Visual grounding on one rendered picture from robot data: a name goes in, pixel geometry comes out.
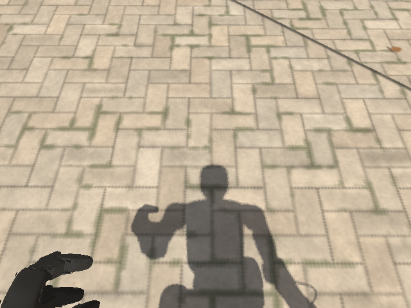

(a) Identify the robot left hand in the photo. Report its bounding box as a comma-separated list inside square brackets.
[0, 251, 100, 308]

